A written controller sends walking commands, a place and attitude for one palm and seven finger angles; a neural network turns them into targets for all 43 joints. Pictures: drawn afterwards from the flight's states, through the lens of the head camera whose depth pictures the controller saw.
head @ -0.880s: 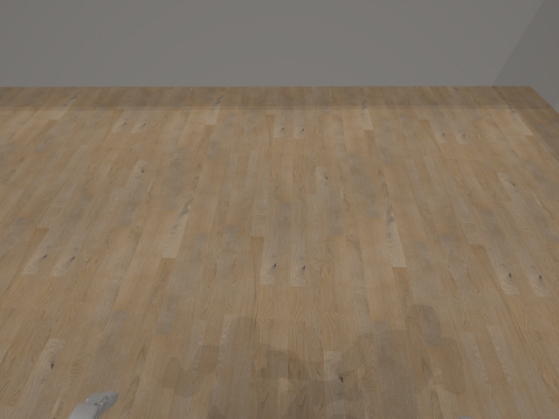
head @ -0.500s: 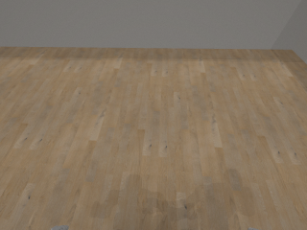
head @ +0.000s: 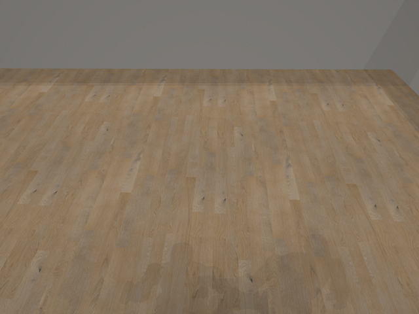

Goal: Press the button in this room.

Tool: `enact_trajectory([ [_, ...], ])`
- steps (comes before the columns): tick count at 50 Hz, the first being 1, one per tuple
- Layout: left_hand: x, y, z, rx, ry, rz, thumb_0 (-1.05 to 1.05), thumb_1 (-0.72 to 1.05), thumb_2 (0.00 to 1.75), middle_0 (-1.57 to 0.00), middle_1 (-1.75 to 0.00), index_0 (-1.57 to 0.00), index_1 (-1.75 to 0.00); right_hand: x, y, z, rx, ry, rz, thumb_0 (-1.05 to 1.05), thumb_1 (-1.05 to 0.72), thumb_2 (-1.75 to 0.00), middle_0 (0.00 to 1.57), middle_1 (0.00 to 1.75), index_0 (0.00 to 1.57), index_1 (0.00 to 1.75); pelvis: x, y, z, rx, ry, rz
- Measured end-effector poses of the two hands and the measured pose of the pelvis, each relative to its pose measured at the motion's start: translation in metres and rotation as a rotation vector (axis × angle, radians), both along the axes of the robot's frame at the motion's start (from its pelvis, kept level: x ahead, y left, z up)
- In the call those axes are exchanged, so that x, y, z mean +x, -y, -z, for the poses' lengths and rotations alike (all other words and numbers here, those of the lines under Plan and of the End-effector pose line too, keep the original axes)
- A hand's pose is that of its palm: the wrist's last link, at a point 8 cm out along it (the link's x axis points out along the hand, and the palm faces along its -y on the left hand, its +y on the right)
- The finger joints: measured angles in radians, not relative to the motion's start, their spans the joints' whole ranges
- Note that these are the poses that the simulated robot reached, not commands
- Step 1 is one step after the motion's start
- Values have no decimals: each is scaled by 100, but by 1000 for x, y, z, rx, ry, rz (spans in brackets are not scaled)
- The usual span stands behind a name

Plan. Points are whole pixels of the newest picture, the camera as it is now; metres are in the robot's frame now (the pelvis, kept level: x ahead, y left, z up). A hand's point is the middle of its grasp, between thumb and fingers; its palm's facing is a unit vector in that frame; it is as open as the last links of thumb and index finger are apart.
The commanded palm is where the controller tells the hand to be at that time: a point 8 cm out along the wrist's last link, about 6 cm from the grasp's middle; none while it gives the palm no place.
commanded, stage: stand and wait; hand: left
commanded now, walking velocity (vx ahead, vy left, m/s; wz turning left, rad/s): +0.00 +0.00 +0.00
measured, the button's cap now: out of the picture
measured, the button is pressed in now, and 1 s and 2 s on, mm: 0 0 0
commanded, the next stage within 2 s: turn or walk to find it in 0.02 s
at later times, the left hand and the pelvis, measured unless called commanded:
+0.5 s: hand out of the picture +0.02 +0.22 -0.19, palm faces +0.10 -0.96 -0.25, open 7.4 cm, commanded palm none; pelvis -0.02 +0.01 -0.02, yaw +6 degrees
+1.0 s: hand out of the picture -0.08 +0.17 -0.17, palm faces +0.36 -0.90 -0.26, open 7.4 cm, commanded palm none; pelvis -0.06 -0.03 -0.01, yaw +21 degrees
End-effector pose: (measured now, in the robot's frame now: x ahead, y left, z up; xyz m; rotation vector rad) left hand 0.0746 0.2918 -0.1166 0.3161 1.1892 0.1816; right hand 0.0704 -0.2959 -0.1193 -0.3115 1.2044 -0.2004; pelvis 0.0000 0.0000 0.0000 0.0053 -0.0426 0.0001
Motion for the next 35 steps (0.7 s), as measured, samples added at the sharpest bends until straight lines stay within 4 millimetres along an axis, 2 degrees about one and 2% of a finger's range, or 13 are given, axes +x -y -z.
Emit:
enact_trajectory([
  [10,-9,3,6,-7,-4,-31,0,90,90,-20,-30,-20,-30,-11,-7,5,7,-35,-9,1,-91,-90,20,30,20,30,-6,-2,3,-2,-13,-28],
  [17,-36,17,24,-60,-33,-88,0,90,90,-20,-30,-20,-30,-18,-37,21,63,-83,-37,1,-91,-90,20,30,20,30,-12,-7,11,-10,-28,-71],
  [22,-59,21,39,-96,-64,-129,0,90,90,-20,-30,-20,-30,-22,-61,29,93,-92,-55,1,-91,-90,20,30,20,30,-18,-14,18,-10,-34,-97],
  [26,-73,22,39,-93,-80,-165,0,90,90,-20,-30,-20,-30,-24,-72,29,115,-86,-68,1,-91,-90,20,30,20,30,-24,-11,17,-8,-43,-118],
  [30,-80,28,27,-80,-55,-204,0,90,90,-20,-30,-20,-30,-27,-69,28,125,-93,-89,1,-91,-89,20,30,20,30,-31,-3,11,-20,-54,-154],
  [35,-89,43,16,-51,13,-248,0,90,90,-20,-30,-20,-30,-24,-47,37,132,-90,-120,1,-91,-89,20,30,20,30,-40,16,14,-13,-58,-203],
])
